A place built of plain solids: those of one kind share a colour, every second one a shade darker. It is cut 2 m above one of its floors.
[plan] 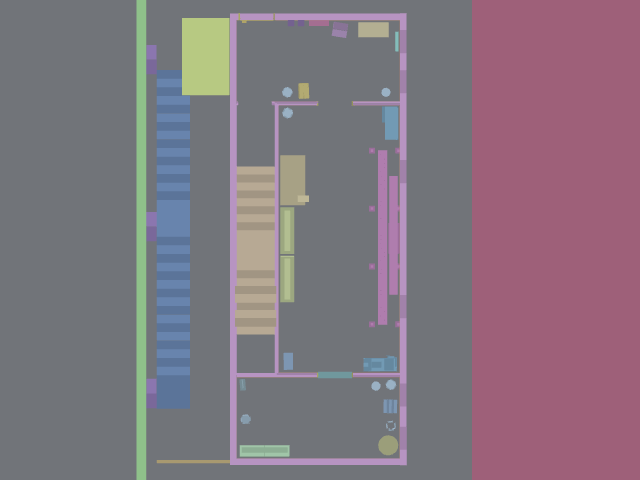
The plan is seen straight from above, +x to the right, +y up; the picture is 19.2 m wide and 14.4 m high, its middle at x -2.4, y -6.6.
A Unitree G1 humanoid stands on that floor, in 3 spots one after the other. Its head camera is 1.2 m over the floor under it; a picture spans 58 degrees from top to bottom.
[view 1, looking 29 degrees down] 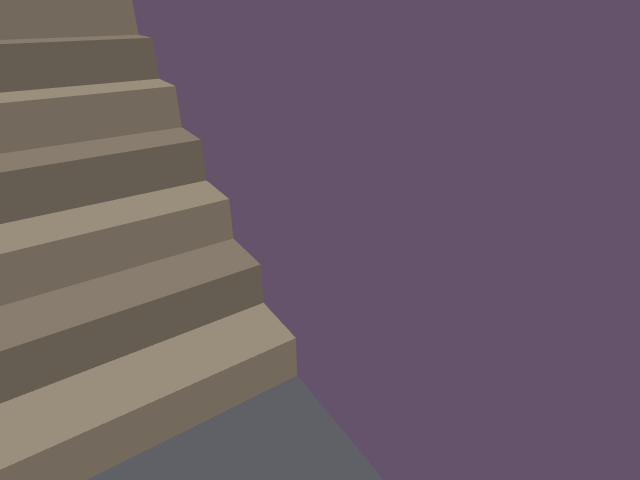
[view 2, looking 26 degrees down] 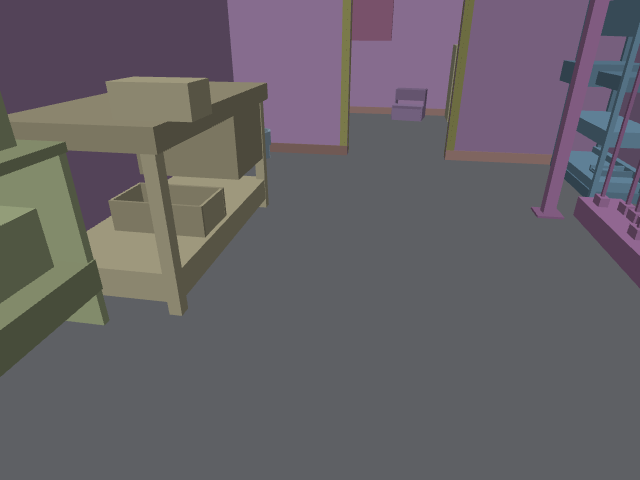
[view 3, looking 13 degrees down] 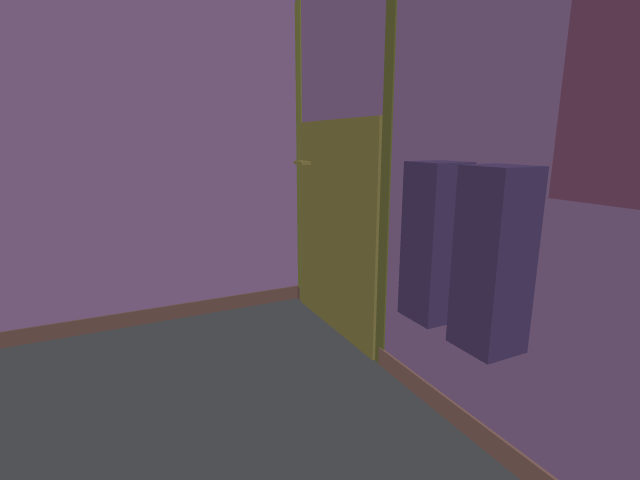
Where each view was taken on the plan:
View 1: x -4.33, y -3.40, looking -124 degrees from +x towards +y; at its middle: wall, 1.17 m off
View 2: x -1.95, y -7.05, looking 100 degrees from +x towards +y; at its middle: ground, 2.74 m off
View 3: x -1.95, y -1.25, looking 154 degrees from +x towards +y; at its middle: door_leaf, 2.88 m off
